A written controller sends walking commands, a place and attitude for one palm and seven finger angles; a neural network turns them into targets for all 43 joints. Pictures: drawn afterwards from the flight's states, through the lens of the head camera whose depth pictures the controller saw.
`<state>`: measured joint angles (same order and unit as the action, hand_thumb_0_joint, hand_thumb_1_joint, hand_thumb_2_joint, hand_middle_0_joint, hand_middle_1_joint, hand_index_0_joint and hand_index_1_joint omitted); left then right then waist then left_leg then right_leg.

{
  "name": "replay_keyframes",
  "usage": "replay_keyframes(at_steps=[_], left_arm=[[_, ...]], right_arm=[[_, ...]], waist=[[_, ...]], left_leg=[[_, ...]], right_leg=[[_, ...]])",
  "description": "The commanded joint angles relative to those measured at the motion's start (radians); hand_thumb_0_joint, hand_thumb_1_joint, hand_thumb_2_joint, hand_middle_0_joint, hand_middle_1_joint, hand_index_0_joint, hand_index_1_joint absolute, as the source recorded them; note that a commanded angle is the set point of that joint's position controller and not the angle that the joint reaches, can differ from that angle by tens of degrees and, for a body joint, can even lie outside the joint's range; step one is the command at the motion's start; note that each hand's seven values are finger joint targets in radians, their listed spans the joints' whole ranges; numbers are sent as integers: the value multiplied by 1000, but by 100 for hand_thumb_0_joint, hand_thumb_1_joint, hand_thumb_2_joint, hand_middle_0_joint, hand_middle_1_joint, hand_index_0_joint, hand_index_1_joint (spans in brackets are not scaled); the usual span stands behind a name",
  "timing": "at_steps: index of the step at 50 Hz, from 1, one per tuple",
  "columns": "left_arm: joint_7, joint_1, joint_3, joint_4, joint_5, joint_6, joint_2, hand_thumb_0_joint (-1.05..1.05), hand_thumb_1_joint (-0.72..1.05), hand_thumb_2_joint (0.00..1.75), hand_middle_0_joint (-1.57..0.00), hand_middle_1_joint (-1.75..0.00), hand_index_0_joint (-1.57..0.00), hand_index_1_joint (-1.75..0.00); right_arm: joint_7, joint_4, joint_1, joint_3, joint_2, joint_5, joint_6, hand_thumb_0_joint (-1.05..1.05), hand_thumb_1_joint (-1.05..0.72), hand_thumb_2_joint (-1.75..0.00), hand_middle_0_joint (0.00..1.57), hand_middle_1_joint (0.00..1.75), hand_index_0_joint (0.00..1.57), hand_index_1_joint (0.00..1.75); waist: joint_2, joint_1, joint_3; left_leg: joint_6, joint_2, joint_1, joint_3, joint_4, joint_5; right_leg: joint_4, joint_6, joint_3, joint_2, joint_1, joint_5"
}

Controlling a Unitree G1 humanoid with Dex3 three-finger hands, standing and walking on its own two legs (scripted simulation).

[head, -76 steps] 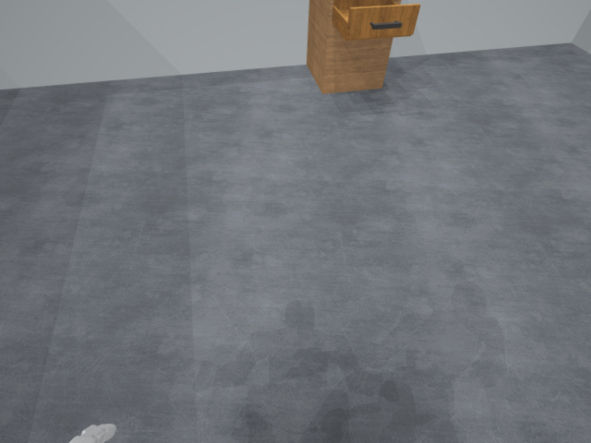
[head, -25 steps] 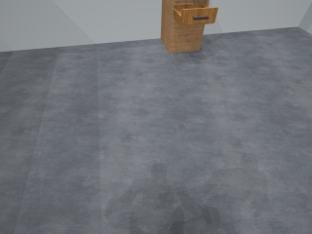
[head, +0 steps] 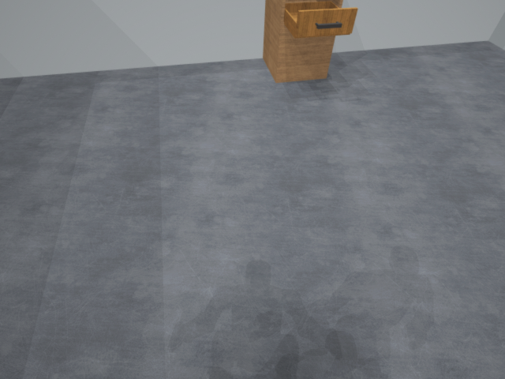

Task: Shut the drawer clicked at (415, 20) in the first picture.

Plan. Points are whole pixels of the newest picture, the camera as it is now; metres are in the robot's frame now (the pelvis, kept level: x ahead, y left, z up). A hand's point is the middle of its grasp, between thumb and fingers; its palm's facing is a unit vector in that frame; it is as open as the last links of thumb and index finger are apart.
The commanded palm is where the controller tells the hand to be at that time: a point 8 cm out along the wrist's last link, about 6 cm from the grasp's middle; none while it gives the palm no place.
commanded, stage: look at it before walking up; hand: left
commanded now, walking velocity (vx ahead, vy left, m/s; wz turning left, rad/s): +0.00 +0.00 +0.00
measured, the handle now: (328, 24) +2.13 -0.35 -0.24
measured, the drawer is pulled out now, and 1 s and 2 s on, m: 0.27 0.27 0.27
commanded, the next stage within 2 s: walk to a spot facing it in 0.22 s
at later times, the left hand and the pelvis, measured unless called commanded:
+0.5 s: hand out of the picture +0.06 +0.23 -0.17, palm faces -0.04 -0.96 -0.28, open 7.4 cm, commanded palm none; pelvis +0.01 +0.00 -0.01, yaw -3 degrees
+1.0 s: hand out of the picture +0.11 +0.16 -0.18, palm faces -0.14 -0.98 -0.16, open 7.4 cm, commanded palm none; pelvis +0.16 -0.01 -0.01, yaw -14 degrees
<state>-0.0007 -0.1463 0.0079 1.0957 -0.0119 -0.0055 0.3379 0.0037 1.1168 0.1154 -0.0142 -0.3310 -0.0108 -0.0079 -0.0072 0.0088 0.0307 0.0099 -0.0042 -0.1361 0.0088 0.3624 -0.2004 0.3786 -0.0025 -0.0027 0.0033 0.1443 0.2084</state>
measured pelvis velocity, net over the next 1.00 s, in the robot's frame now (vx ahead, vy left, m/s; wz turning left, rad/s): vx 0.16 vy -0.01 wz -0.25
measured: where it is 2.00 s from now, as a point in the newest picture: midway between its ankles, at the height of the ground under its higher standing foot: (291, 299)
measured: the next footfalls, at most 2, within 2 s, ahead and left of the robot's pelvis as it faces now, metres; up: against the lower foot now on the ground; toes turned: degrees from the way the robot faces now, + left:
left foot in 1.08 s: +0.38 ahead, +0.07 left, +0.00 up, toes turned -10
right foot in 1.62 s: +0.47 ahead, -0.23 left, +0.00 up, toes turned -36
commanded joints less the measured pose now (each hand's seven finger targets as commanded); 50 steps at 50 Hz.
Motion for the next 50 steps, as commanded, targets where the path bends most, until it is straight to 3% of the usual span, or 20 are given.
replay_keyframes(at_steps=[1,16,18,19,22,25,27,28,30,31,32,33,34,35,37,38,41,47,49,50], left_arm=[[-11,31,-38,-65,2,-23,204,0,90,90,-20,-30,-20,-30],[-10,34,-39,-65,0,-23,204,0,90,90,-20,-30,-20,-30],[-12,-24,-16,-40,1,-3,90,0,90,90,-20,-30,-20,-30],[-10,-47,-19,-40,-3,7,81,0,90,90,-20,-30,-20,-30],[11,-69,-38,-74,-10,24,89,0,90,90,-20,-30,-20,-30],[25,-105,-55,-121,-14,18,62,0,90,90,-20,-30,-20,-30],[33,-120,-59,-142,-12,7,9,0,90,90,-20,-30,-20,-30],[37,-99,-62,-158,-13,2,-5,0,90,90,-20,-30,-20,-30],[41,-125,-68,-160,-13,-12,-25,0,90,90,-20,-30,-20,-30],[40,-225,-73,-129,-15,-19,-33,0,90,90,-20,-30,-20,-30],[30,-351,-92,-90,-21,-34,46,0,90,90,-20,-30,-20,-30],[11,-488,-105,-53,-7,-44,130,0,90,90,-20,-30,-20,-30],[-7,-515,-101,-43,-1,-48,107,0,90,90,-20,-30,-20,-30],[-10,-472,-91,-48,-6,-46,68,0,90,90,-20,-30,-20,-30],[-13,-389,-77,-75,-13,-52,20,0,90,90,-20,-30,-20,-30],[-13,-363,-77,-79,-14,-58,10,0,90,90,-20,-30,-20,-30],[-13,-354,-73,-73,-12,-67,-8,0,90,90,-20,-30,-20,-30],[-22,-366,-78,-53,-16,-67,-16,0,90,90,-20,-30,-20,-30],[-23,-347,-86,-54,-19,-63,-3,0,90,90,-20,-30,-20,-30],[-23,-333,-91,-58,-17,-63,6,0,90,90,-20,-30,-20,-30]], right_arm=[[-18,-61,-47,42,-207,5,-27,0,-90,-90,20,30,20,30],[-17,-62,-50,43,-206,5,-28,0,-90,-90,20,30,20,30],[-16,-36,14,17,-93,-3,-13,0,-90,-90,20,30,20,30],[-15,-35,43,19,-84,-5,-6,0,-90,-90,20,30,20,30],[-15,-61,64,40,-110,-12,2,0,-90,-90,20,30,20,30],[-17,-93,115,65,-138,-11,-5,0,-90,-90,20,30,20,30],[-22,-103,138,83,-161,-7,-20,0,-90,-90,20,30,20,30],[-22,-106,156,87,-152,-7,-27,0,-90,-90,20,30,20,30],[-24,-108,149,85,-123,-9,-34,0,-90,-90,20,30,20,30],[-24,-115,121,82,-106,-10,-34,0,-90,-90,20,30,20,30],[-18,-142,102,70,-42,-1,-35,0,-90,-90,20,30,20,30],[-9,-211,-4,55,1,-3,-48,0,-90,-90,20,30,20,30],[-13,-228,-64,61,-28,-7,-54,0,-90,-90,20,30,20,30],[-12,-226,-85,64,-7,-6,-56,0,-90,-90,20,30,20,30],[-3,-200,-40,67,21,-13,-49,0,-90,-90,20,30,20,30],[0,-194,-16,68,36,-12,-41,0,-90,-90,20,30,20,30],[12,-197,1,76,63,-7,-27,0,-90,-90,20,30,20,30],[26,-251,-102,72,91,-2,-42,0,-90,-90,20,30,20,30],[24,-255,-88,74,84,1,-50,0,-90,-90,20,30,20,30],[19,-245,-44,78,73,0,-55,0,-90,-90,20,30,20,30]], waist=[[4,-3,-70],[8,-2,-56],[2,-6,-74],[-4,-6,-55],[19,-5,72],[72,-14,103],[176,-16,75],[193,-26,70],[143,-3,58],[103,48,21],[-153,95,-13],[-350,141,5],[-246,150,20],[-123,120,71],[-27,56,68],[-34,33,61],[-89,11,71],[-122,33,81],[-144,26,65],[-134,1,47]], left_leg=[[-36,-114,20,90,-46,163],[-35,-114,19,92,-61,149],[-14,-111,34,54,-34,59],[-15,-107,20,44,-18,-42],[-37,-126,-77,56,-37,-348],[-91,-201,-69,142,-61,-472],[-148,-309,-10,217,-102,-416],[-170,-335,4,211,-97,-320],[-156,-324,-21,115,15,-109],[-107,-264,-106,17,178,-51],[-29,-140,-359,-133,513,-104],[11,-32,-616,-153,740,-382],[4,-76,-657,-39,811,-362],[9,-103,-681,-23,845,-293],[27,-130,-629,-32,801,-191],[37,-127,-604,-44,771,-153],[48,-114,-554,-68,699,-37],[29,-82,-452,-107,425,37],[10,-64,-333,-108,337,6],[3,-42,-246,-124,285,1]], right_leg=[[-63,-28,103,124,-21,-162],[-76,-26,103,123,-18,-141],[-67,-15,110,110,-5,-41],[-57,-19,123,96,25,71],[-26,-40,150,55,157,319],[127,-45,117,-6,265,342],[316,-27,2,-42,315,223],[353,-18,-19,-17,326,242],[282,-18,-40,6,240,243],[149,-31,-48,-4,69,151],[-23,-94,230,144,-177,132],[-156,-193,615,355,-260,-36],[-145,-239,646,372,-244,-136],[-127,-274,587,352,-210,-145],[-122,-246,434,296,-136,-139],[-133,-232,380,271,-108,-166],[-167,-199,282,210,-36,-185],[-146,-155,224,170,-47,-290],[-108,-148,229,180,-37,-326],[-53,-142,219,170,-26,-396]])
